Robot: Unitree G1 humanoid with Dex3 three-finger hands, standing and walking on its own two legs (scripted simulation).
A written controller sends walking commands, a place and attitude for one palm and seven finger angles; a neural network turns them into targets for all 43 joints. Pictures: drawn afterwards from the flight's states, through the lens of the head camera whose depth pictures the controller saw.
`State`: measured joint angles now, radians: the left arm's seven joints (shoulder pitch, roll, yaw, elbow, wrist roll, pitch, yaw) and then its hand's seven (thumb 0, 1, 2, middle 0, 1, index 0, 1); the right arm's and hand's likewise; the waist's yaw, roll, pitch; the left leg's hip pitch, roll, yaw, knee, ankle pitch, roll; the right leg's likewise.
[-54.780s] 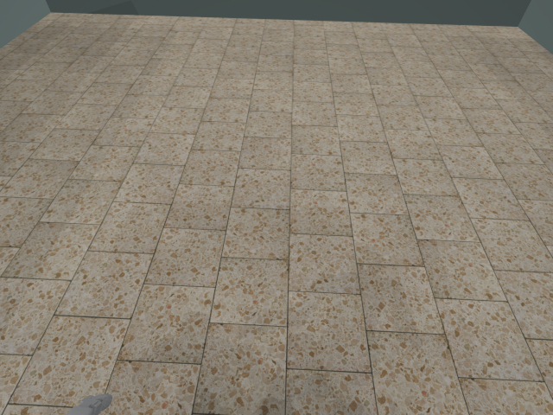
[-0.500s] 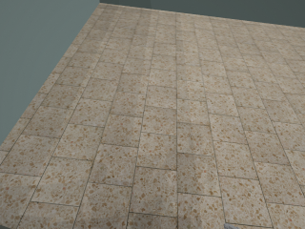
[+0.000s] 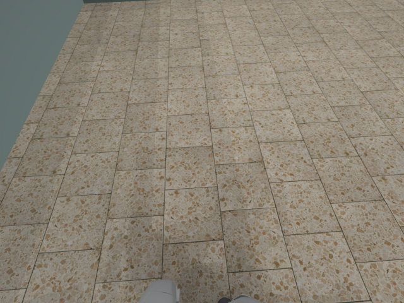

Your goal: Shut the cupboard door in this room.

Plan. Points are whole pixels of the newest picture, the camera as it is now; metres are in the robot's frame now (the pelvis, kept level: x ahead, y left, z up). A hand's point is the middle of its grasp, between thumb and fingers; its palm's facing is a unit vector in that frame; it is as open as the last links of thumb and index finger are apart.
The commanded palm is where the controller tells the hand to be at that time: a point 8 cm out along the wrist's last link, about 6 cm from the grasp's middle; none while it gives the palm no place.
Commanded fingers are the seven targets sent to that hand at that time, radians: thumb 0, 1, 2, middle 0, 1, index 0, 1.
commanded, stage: walk around to get in front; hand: left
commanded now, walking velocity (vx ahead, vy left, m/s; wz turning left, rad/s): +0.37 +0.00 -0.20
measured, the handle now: out of the picture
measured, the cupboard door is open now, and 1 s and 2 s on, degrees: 100 100 100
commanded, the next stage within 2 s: walk to a spot facing it in 1.68 s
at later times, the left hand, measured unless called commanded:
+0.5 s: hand (130, 286) +0.15 +0.20 -0.14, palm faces +0.04 -0.97 -0.22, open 7.3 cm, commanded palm none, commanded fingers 0.00 0.90 0.90 -0.20 -0.30 -0.20 -0.30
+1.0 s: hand (166, 149) +0.54 +0.21 -0.14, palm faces -0.18 -0.97 -0.16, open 7.4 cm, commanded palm none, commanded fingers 0.00 0.90 0.90 -0.20 -0.30 -0.20 -0.30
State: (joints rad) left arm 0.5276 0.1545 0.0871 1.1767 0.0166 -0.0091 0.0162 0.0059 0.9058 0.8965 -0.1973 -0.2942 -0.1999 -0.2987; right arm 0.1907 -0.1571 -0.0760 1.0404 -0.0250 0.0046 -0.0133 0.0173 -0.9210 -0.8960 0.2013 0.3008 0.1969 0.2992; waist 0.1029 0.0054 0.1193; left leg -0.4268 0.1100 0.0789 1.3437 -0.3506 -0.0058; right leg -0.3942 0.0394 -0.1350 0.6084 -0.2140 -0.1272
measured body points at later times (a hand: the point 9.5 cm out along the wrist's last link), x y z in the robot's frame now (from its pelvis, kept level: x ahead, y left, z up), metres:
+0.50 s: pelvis +0.17 +0.01 +0.02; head +0.20 +0.01 +0.47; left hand +0.15 +0.25 -0.12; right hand +0.20 -0.22 -0.14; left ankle +0.27 +0.16 -0.68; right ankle +0.09 -0.04 -0.72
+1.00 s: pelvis +0.40 +0.05 +0.02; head +0.42 +0.06 +0.47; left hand +0.55 +0.26 -0.12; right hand +0.31 -0.15 -0.13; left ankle +0.34 +0.14 -0.72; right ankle +0.48 -0.13 -0.65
